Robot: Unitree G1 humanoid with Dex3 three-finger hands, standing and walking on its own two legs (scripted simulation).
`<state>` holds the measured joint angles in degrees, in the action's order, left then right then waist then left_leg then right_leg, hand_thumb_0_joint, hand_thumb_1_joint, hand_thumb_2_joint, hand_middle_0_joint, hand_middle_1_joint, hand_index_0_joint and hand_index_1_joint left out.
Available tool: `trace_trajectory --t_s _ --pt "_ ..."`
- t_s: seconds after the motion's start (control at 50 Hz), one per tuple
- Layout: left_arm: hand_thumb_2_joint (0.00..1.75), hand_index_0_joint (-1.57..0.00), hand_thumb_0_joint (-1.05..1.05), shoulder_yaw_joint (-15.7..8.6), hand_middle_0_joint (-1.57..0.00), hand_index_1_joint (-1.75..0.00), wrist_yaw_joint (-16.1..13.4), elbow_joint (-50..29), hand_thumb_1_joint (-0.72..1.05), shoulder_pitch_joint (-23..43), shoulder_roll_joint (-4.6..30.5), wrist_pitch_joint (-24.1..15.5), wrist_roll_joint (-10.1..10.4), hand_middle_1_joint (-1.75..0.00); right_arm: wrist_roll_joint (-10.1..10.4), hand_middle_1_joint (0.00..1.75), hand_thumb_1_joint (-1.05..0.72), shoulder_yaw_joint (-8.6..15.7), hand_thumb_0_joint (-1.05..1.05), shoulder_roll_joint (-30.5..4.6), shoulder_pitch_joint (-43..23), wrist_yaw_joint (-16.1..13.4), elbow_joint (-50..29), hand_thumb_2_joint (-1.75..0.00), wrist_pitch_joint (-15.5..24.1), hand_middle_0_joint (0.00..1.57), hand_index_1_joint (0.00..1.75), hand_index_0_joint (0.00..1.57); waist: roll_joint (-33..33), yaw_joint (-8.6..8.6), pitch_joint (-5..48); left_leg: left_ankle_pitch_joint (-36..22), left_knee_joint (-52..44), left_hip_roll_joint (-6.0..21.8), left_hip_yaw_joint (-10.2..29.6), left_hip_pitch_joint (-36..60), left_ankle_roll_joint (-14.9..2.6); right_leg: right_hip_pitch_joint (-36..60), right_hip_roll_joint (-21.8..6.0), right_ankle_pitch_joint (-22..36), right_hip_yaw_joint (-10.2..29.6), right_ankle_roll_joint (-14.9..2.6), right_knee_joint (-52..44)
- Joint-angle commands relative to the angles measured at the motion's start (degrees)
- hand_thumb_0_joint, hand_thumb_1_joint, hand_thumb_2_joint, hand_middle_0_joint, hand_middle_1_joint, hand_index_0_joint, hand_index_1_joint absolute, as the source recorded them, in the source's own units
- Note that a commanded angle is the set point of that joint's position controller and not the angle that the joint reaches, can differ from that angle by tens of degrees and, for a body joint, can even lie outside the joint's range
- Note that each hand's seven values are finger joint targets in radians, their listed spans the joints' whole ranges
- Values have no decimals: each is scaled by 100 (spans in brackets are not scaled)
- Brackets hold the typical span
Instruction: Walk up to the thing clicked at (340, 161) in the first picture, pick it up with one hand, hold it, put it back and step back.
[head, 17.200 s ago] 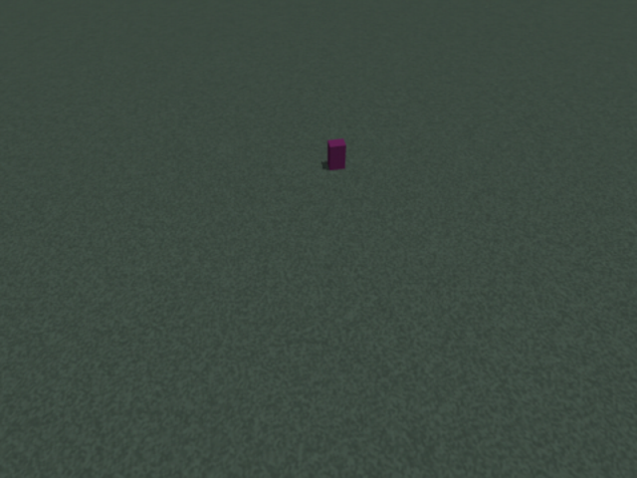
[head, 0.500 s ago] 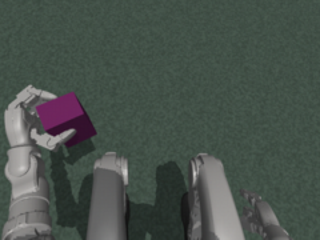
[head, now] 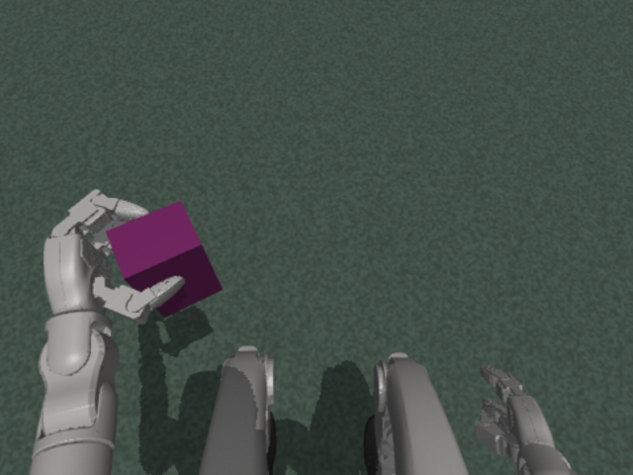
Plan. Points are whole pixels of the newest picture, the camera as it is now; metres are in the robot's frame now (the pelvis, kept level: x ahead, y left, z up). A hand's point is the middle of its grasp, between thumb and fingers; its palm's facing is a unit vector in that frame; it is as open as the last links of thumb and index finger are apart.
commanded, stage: lift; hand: left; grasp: from the side
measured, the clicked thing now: (172, 264) +0.36 +0.20 -0.01
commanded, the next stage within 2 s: hold in 1.16 s
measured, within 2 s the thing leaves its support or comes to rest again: neither
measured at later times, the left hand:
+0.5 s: hand (93, 198) +0.36 +0.21 +0.15, palm faces +0.23 -0.97 -0.04, open 10.0 cm
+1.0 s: hand (83, 151) +0.37 +0.20 +0.20, palm faces +0.23 -0.97 -0.03, open 10.0 cm
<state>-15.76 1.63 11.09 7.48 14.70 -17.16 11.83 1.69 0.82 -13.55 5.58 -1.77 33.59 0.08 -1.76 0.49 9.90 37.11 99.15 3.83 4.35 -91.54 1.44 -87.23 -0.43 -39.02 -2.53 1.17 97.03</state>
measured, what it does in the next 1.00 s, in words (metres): rises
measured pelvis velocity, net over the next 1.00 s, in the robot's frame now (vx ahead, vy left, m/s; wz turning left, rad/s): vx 0.04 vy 0.00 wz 0.04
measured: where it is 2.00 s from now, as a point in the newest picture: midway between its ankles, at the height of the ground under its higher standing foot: outside the picture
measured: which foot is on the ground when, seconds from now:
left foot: down 0.00-1.00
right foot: down 0.00-1.00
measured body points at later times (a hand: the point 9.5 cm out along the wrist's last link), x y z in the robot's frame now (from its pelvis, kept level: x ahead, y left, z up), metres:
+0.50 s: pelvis +0.03 +0.01 +0.12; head +0.12 +0.02 +0.55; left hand +0.34 +0.27 +0.15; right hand +0.18 -0.23 +0.01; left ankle +0.06 +0.13 -0.51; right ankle +0.05 -0.13 -0.51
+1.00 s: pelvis +0.04 +0.00 +0.16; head +0.11 +0.02 +0.60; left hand +0.35 +0.25 +0.20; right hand +0.19 -0.23 +0.05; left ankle +0.06 +0.13 -0.51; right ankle +0.05 -0.13 -0.51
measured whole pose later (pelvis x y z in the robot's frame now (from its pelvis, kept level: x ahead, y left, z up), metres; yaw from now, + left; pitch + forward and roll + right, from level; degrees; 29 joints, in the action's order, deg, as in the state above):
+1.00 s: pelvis +0.04 +0.00 +0.16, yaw +2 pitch +13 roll -2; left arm -9.2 -1.8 21.1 6.4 10.3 -19.8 8.2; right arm -0.4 -0.2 -11.9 12.3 -2.2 36.2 1.2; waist -1.1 1.2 4.2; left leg 27.0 60.1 3.4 1.3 -45.7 1.2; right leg -42.0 -1.0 -28.1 -2.0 1.3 57.6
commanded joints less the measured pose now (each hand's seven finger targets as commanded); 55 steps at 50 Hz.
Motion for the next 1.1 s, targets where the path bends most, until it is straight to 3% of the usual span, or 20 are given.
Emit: trace_trajectory --t_s 0.0,0.04,0.06,0.16,0.22,0.28,0.32,0.42,0.44,0.5,0.6,0.74,0.76,0.88,0.9,1.04,1.08 --pt "118 -132 0 -340 -127 -139 -157 -1486 1 946 896 -323 78 -141 20 30 -92 364 0 -859 445 -137 -567 -89 270 20 30 20 -222 144 2903 -1545 -1768 -186 -68 3007 -241 2113 142 1807 10 -193 -1840" --pt "118 -132 0 -305 -129 -139 -194 -1285 0 821 871 -278 13 -141 22 30 -91 339 0 -817 511 -138 -569 -89 296 20 30 20 -43 159 2854 -1872 -1888 -197 -94 3165 -275 2528 131 2182 35 -170 -2027" --pt "118 -133 0 -80 -129 -140 -167 -1295 -1 751 661 -271 14 -142 9 30 -91 323 0 -798 496 -131 -568 -89 310 20 30 20 -86 184 2700 -1899 -1996 -204 -88 3271 -264 2523 128 2194 20 -179 -2094" --pt "117 -134 0 -101 -130 -139 -194 -1142 1 1119 805 -306 -122 -140 -10 30 -91 310 0 -787 597 -128 -515 -89 357 20 30 20 -357 161 2255 -1760 -2672 -195 -70 3864 -192 2821 107 2000 -7 -233 -2581" --pt "117 -134 0 22 -130 -138 -184 -1081 2 1019 609 -371 -89 -140 -19 30 -91 286 0 -749 612 -113 -553 -89 386 20 30 20 -377 128 2218 -1872 -2971 -202 -75 4234 -170 3132 104 2101 -34 -233 -2845" --pt "116 -134 0 9 -131 -138 -208 -980 1 1139 668 -422 -148 -140 -34 30 -92 278 0 -746 634 -106 -542 -89 398 20 30 20 -461 110 1976 -1779 -3292 -195 -68 4486 -141 3247 102 1998 -48 -246 -3076" --pt "116 -135 0 212 -132 -139 -203 -890 2 1097 461 -455 -165 -140 -49 30 -92 275 0 -750 638 -95 -547 -90 415 20 30 20 -338 170 1930 -1891 -3425 -187 -52 4636 -133 3403 97 2102 -78 -239 -3205" --pt "115 -135 0 62 -133 -138 -224 -796 1 1135 582 -559 -191 -139 -91 30 -92 269 0 -733 673 -85 -514 -90 425 20 30 20 -327 102 1860 -1964 -3765 -198 -102 4972 -137 3833 95 2206 -74 -226 -3550" --pt "115 -135 0 232 -132 -138 -219 -764 2 1140 475 -568 -222 -139 -92 30 -92 248 0 -721 678 -80 -533 -90 420 20 30 20 -289 115 1764 -1906 -3844 -190 -100 5022 -131 3868 95 2164 -77 -230 -3613" --pt "116 -135 0 273 -133 -138 -238 -700 3 1287 432 -609 -207 -139 -103 30 -92 234 0 -699 643 -92 -525 -90 411 20 30 20 -139 175 1603 -1819 -3963 -218 -175 5016 -156 4092 101 2148 -58 -199 -3871" --pt "117 -134 0 192 -132 -139 -288 -653 5 1217 484 -637 -240 -139 -130 30 -92 229 0 -681 717 -111 -508 -90 418 20 30 20 -53 116 1626 -1904 -4200 -249 -256 5213 -169 4573 81 2309 4 -169 -4186" --pt "119 -133 0 369 -131 -140 -274 -625 3 1330 334 -727 -251 -140 -140 30 -92 202 0 -624 591 -105 -497 -90 413 20 30 20 -109 121 1336 -1771 -4594 -248 -296 5539 -150 4792 90 2188 -2 -165 -4520" --pt "118 -133 0 336 -131 -139 -290 -606 4 1346 347 -735 -249 -139 -158 30 -92 215 0 -648 682 -110 -441 -90 401 20 30 20 -108 147 1536 -1991 -4589 -228 -268 5689 -139 4894 102 2373 -23 -170 -4487" --pt "121 -134 0 411 -131 -142 -324 -462 5 1332 243 -737 -274 -142 -186 30 -93 219 0 -635 708 -108 -408 -90 361 20 30 20 -91 158 1392 -2542 -4716 -231 -294 5945 -136 5152 122 2879 -37 -169 -4614" --pt "120 -134 0 406 -132 -141 -335 -541 5 1366 283 -747 -285 -141 -176 30 -93 206 0 -614 671 -101 -409 -90 356 20 30 20 -99 99 1333 -2546 -4744 -240 -321 5913 -137 5246 104 2899 -20 -161 -4652" --pt "120 -132 0 434 -130 -140 -372 -498 1 1440 225 -740 -296 -140 -197 30 -93 227 0 -619 698 -79 -363 -90 287 20 30 20 -49 101 1433 -2851 -4870 -239 -370 6219 -143 5595 95 3227 22 -136 -4863" --pt "119 -133 0 500 -131 -140 -363 -351 2 1403 158 -729 -319 -140 -191 30 -93 231 0 -629 678 -73 -355 -90 266 20 30 20 12 154 1172 -2756 -4963 -234 -371 6223 -138 5540 109 3130 8 -138 -4918"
